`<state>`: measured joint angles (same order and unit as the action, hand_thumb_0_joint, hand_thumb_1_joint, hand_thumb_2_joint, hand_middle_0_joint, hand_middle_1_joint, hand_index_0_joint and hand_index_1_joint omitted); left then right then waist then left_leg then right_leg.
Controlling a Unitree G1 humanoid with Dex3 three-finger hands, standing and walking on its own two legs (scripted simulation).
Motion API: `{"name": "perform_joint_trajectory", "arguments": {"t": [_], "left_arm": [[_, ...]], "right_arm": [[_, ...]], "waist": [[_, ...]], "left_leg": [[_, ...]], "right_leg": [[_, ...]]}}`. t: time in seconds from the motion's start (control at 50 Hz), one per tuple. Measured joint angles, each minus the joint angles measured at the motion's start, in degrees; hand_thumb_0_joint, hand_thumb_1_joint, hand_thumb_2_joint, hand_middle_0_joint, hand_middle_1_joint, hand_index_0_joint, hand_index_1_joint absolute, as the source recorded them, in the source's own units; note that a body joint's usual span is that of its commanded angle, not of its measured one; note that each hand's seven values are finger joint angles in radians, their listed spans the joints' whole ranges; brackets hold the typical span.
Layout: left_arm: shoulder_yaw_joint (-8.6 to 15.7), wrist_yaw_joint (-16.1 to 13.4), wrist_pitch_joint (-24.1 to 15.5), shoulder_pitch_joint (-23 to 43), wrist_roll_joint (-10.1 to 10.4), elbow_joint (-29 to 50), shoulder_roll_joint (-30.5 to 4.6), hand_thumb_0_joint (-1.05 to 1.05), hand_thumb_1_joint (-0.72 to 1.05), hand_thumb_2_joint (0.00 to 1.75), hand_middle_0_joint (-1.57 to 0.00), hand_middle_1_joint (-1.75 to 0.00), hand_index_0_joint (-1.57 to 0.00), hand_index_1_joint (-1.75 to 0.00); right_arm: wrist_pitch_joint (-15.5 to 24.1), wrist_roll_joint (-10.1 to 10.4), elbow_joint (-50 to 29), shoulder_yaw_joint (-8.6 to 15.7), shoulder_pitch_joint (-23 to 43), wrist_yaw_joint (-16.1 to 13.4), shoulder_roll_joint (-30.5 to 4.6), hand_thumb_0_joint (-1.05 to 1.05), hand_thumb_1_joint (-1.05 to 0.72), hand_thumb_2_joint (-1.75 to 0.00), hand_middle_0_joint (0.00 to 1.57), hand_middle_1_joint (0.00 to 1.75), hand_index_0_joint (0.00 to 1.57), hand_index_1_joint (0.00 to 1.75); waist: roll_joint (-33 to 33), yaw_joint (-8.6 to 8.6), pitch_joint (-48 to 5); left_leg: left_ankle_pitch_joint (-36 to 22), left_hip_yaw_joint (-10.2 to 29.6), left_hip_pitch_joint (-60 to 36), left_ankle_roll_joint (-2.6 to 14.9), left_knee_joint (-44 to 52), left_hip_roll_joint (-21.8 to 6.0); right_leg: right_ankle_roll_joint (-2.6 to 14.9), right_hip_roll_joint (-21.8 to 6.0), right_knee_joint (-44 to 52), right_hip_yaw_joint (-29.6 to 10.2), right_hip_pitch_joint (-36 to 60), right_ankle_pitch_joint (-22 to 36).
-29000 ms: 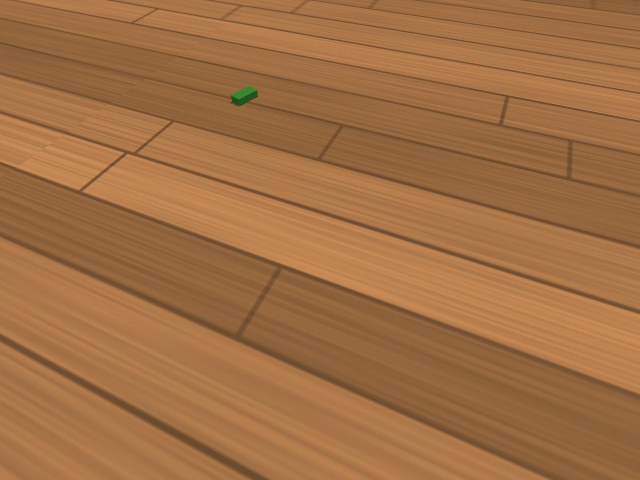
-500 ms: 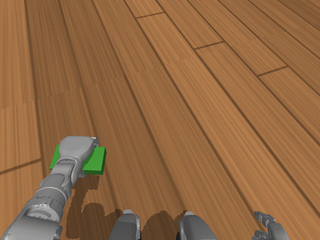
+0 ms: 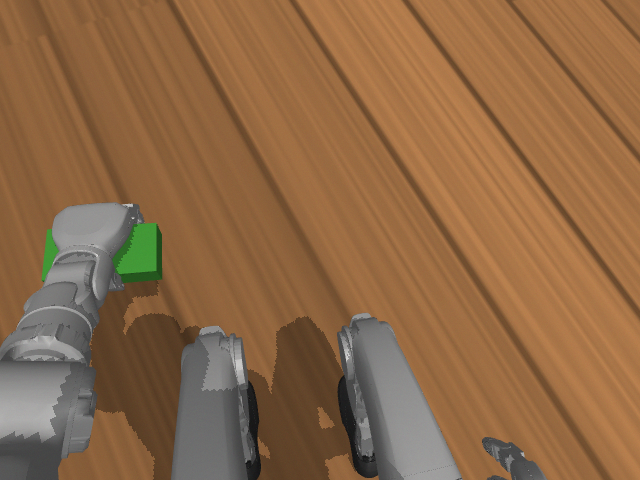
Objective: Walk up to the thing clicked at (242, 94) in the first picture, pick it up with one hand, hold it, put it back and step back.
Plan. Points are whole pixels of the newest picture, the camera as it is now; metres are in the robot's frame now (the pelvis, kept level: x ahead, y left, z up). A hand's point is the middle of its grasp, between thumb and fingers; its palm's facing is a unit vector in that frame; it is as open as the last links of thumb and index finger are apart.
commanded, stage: crouch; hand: left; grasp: from above
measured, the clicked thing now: (106, 255) +0.43 +0.27 -0.17
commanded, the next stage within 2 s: lower in 1.00 s
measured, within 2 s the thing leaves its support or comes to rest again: neither
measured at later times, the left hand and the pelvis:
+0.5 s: hand (133, 258) +0.45 +0.27 -0.27, palm faces -0.46 -0.02 -0.89, open 10.1 cm; pelvis +0.00 -0.01 -0.10, yaw -4 degrees
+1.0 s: hand (142, 260) +0.46 +0.27 -0.33, palm faces -0.45 -0.02 -0.89, open 10.1 cm; pelvis -0.01 -0.01 -0.16, yaw -6 degrees
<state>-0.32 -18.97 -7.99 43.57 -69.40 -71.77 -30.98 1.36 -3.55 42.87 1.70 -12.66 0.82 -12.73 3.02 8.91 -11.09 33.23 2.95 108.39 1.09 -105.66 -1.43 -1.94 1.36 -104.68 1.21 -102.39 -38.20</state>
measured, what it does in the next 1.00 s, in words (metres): lowers itself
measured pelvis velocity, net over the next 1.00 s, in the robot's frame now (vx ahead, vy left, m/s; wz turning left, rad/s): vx -0.01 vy -0.01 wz -0.11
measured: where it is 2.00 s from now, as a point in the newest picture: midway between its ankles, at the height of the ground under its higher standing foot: (304, 445)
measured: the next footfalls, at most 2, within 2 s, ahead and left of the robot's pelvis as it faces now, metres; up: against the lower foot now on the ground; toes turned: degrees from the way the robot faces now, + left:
none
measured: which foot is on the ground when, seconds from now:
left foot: down 0.00-1.00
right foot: down 0.00-1.00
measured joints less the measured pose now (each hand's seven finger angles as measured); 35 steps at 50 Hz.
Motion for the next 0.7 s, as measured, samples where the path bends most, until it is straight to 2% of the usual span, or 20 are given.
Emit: {"name": "perform_joint_trajectory", "arguments": {"t": [0.14, 0.3, 0.44, 0.58, 0.7], "left_arm": [[1.83, -2.18, -2.59, 1.58, -2.12, -0.78, -2.49, -0.02, -0.01, 0.44, -0.70, -0.49, -0.74, -0.45], [3.22, -4.09, -2.48, 4.88, -3.25, -3.04, -5.20, -0.02, -0.01, 0.44, -0.71, -0.49, -0.74, -0.45], [4.33, -3.73, -2.26, 6.35, -2.65, -5.04, -6.75, -0.02, -0.01, 0.44, -0.70, -0.49, -0.74, -0.45], [5.16, -2.81, -3.70, 7.12, -3.02, -6.53, -8.51, -0.02, 0.00, 0.44, -0.70, -0.49, -0.74, -0.46], [5.99, -3.35, -5.05, 8.08, -3.87, -8.24, -10.30, -0.02, 0.00, 0.44, -0.69, -0.49, -0.73, -0.46]], "right_arm": [[1.31, -1.43, 0.34, -0.86, 2.62, 1.71, -0.61, 0.00, -0.90, -0.89, 0.21, 0.29, 0.21, 0.30], [2.29, -2.80, 0.11, -1.07, 5.13, 3.31, -1.34, 0.00, -0.90, -0.89, 0.20, 0.29, 0.21, 0.30], [1.91, -3.33, -0.02, -1.27, 5.51, 4.39, -1.23, 0.00, -0.91, -0.90, 0.20, 0.29, 0.21, 0.30], [1.23, -3.60, 0.22, -2.16, 4.87, 5.17, -0.83, 0.00, -0.91, -0.90, 0.20, 0.29, 0.21, 0.30], [1.13, -4.15, 0.49, -3.41, 4.56, 5.65, -0.90, 0.00, -0.91, -0.90, 0.20, 0.30, 0.21, 0.30]], "waist": [[-1.51, 0.13, 0.75], [-2.80, 0.63, 2.63], [-3.01, 1.06, 3.87], [-3.36, 1.51, 5.01], [-3.88, 1.99, 6.57]], "left_leg": [[1.36, 1.67, 7.83, -0.62, -7.34, -0.06], [2.75, 2.97, 13.10, -1.06, -13.44, -0.44], [3.95, 3.47, 15.85, -1.01, -17.68, -1.02], [4.35, 3.86, 18.56, -1.05, -21.41, -1.28], [4.14, 4.50, 20.78, -1.25, -24.44, -1.28]], "right_leg": [[0.25, 0.41, -7.04, 1.40, -7.21, -1.67], [0.53, 1.10, -12.70, 2.40, -12.16, -2.97], [0.35, 1.85, -16.56, 2.66, -14.89, -3.82], [0.27, 2.29, -20.18, 2.86, -17.60, -4.12], [0.32, 2.54, -23.14, 3.31, -19.72, -3.95]]}}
